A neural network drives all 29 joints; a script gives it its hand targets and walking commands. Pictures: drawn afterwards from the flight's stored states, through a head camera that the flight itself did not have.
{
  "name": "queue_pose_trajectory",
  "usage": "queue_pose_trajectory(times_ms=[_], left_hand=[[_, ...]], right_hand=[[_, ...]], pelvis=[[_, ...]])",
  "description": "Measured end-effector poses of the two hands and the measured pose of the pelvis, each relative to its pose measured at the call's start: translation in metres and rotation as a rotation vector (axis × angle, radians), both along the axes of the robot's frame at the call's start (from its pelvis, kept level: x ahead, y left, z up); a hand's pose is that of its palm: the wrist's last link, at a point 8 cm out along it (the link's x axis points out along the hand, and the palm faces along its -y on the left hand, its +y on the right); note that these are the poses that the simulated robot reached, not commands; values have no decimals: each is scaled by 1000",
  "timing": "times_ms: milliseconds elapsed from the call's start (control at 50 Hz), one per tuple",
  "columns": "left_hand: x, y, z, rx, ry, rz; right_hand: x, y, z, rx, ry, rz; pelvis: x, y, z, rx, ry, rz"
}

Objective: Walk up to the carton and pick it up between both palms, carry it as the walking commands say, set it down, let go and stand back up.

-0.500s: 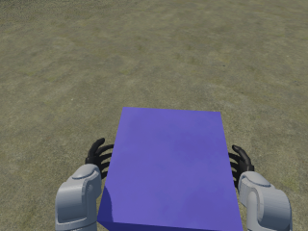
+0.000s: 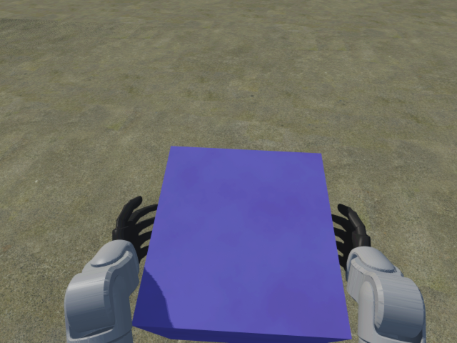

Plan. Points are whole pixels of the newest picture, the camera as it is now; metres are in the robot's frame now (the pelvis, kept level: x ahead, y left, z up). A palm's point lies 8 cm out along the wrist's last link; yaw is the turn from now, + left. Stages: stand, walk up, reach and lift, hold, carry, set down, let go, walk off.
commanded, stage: carry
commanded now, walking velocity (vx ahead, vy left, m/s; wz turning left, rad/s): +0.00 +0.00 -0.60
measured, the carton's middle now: (239, 254) +0.30 +0.01 +0.01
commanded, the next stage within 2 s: none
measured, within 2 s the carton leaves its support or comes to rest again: neither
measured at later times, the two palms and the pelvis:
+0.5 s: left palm (142, 302) +0.18 +0.14 +0.09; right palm out of the picture +0.11 -0.19 +0.09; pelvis -0.10 +0.01 +0.02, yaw -14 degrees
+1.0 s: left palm (231, 342) +0.13 +0.02 +0.10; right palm out of the picture -0.03 -0.28 +0.10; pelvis -0.17 +0.00 +0.02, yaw -25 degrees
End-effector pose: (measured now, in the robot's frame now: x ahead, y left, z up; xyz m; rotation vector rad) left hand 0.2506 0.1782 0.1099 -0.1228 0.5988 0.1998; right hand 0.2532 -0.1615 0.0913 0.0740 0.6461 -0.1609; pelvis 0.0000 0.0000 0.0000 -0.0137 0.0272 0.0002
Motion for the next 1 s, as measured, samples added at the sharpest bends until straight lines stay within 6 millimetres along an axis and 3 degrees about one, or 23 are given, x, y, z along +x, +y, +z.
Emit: queue_pose_trajectory(times_ms=[100,200,280,380,460,520,600,680,760,840,920,1000], left_hand=[[-4,-47,-14,34,112,-114],[-20,-65,-19,36,157,-168],[-31,-61,-12,14,98,-168],[-47,-42,-13,-19,60,-155],[-65,-33,-19,-39,104,-165],[-74,-40,-17,-38,117,-210],[-74,-67,-5,-27,68,-305],[-73,-111,1,1,23,-416],[-84,-156,-9,36,58,-506],[-103,-175,-18,100,138,-572],[-116,-173,-15,83,138,-569],[-120,-157,-6,38,71,-527]], right_hand=[[-41,-45,-19,-4,114,-83],[-71,-62,-15,-5,161,-133],[-80,-59,0,-16,100,-147],[-95,-39,5,-16,62,-163],[-122,-29,0,-18,103,-187],[-147,-33,0,-17,118,-228],[-178,-52,6,-17,71,-311],[-211,-82,3,-7,29,-412],[-250,-114,-16,14,68,-491],[-283,-125,-24,35,160,-522],[-291,-126,-11,18,161,-517],[-280,-118,10,-26,92,-483]], pelvis=[[-15,-12,7,16,-23,-9],[-42,-15,16,43,-12,-67],[-63,-11,17,40,8,-98],[-81,3,13,25,34,-136],[-92,12,17,-9,0,-212],[-99,15,18,-23,-14,-264],[-113,13,15,-28,-20,-324],[-125,3,7,-16,-12,-393],[-135,-8,2,-18,-21,-413],[-147,-12,11,9,-39,-431],[-162,-10,17,26,-33,-443],[-174,-2,16,17,-11,-439]])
